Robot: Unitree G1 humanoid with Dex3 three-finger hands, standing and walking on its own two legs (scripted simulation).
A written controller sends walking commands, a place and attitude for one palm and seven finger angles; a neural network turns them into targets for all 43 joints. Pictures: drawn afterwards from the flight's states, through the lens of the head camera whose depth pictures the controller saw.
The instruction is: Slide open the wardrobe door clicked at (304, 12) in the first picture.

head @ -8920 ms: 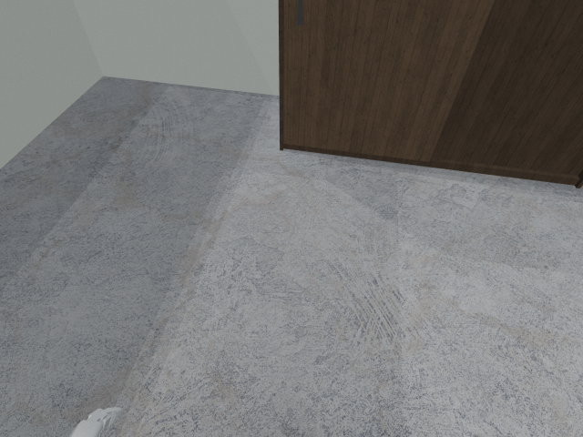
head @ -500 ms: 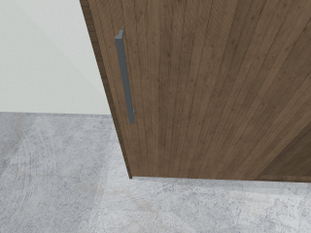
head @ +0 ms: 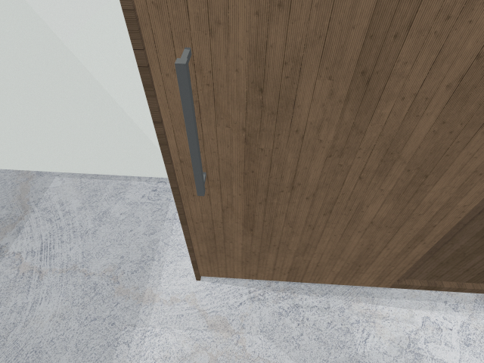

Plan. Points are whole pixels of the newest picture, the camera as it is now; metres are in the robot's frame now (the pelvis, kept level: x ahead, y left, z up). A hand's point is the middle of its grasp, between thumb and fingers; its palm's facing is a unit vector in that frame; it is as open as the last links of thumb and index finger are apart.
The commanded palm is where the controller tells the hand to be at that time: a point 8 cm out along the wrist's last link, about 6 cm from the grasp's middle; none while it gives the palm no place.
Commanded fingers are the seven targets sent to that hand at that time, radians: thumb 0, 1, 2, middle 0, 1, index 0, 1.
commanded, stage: look again from close up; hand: left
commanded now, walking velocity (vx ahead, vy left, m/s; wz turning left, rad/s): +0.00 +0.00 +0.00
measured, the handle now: (195, 134) +0.52 +0.13 +0.08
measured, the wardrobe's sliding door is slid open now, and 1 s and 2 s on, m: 0.00 0.00 0.00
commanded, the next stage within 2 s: raise the hand with hooked fingers in 0.20 s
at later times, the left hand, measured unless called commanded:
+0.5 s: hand (127, 316) +0.19 +0.20 -0.02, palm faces +0.24 -0.96 -0.12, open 7.6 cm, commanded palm +0.10 +0.26 -0.05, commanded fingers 0.00 0.64 0.79 -0.22 -0.47 -0.22 -0.47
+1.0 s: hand (109, 332) +0.17 +0.22 -0.01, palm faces -0.11 -0.99 -0.03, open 10.3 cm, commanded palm +0.13 +0.29 -0.01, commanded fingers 0.00 0.06 0.54 -0.26 -0.84 -0.26 -0.84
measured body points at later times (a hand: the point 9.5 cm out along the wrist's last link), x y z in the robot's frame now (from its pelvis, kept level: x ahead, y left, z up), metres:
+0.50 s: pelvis -0.01 +0.00 -0.01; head -0.01 -0.02 +0.44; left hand +0.17 +0.25 -0.01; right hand +0.11 -0.25 -0.13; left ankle +0.01 +0.13 -0.74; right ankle -0.06 -0.11 -0.74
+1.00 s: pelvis -0.07 +0.01 -0.07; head -0.03 +0.03 +0.38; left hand +0.17 +0.27 -0.01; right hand +0.11 -0.21 -0.14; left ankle +0.00 +0.14 -0.74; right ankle -0.06 -0.11 -0.74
